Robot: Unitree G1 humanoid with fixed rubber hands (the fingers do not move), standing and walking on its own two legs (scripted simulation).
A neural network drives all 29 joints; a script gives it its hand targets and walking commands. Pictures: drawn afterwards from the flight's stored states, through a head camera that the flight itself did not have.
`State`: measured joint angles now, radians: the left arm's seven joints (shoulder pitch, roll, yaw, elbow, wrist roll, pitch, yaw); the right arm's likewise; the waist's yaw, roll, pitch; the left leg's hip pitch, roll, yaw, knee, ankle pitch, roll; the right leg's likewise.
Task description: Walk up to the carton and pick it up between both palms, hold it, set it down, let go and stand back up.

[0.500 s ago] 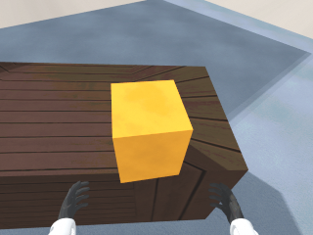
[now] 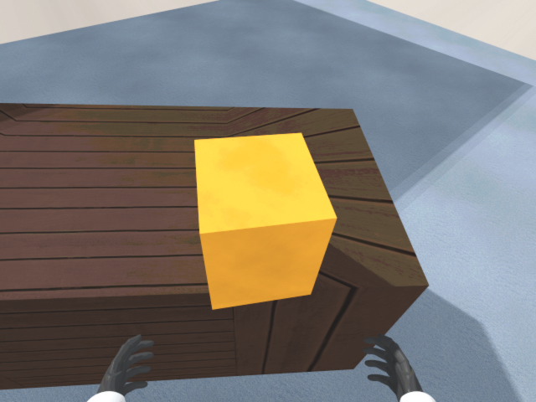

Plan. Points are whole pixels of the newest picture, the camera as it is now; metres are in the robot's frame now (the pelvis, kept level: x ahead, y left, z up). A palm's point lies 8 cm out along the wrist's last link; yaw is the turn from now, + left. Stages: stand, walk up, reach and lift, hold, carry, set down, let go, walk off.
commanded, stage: set down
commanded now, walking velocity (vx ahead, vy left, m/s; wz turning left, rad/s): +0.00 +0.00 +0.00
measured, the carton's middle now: (256, 222) +0.42 +0.02 -0.01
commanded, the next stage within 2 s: let go in 0.10 s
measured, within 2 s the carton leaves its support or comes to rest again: neither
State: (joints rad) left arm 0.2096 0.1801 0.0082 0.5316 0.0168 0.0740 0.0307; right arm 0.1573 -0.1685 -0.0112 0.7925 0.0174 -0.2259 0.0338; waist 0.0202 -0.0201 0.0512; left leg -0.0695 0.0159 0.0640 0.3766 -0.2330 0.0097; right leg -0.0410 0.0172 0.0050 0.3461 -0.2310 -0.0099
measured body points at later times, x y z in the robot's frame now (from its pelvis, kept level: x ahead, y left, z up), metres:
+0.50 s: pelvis -0.01 -0.01 +0.00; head -0.01 +0.00 +0.45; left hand +0.17 +0.22 -0.09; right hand +0.16 -0.23 -0.09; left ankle -0.01 +0.11 -0.75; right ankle -0.02 -0.11 -0.75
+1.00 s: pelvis -0.01 +0.00 -0.01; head -0.04 +0.00 +0.44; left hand +0.08 +0.25 -0.12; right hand +0.08 -0.26 -0.12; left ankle -0.01 +0.11 -0.75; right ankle -0.02 -0.11 -0.75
